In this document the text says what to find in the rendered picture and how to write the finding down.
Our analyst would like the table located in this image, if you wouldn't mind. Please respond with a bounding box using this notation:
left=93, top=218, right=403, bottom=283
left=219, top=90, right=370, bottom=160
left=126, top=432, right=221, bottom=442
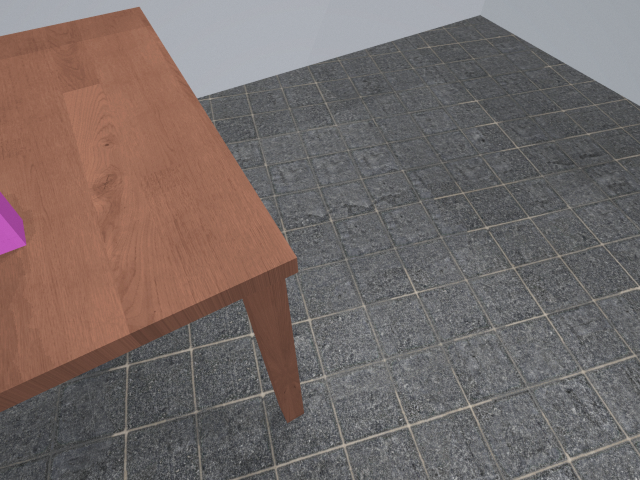
left=0, top=7, right=304, bottom=423

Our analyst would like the sponge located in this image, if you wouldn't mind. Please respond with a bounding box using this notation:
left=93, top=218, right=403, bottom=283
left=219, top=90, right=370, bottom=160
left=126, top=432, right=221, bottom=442
left=0, top=192, right=26, bottom=255

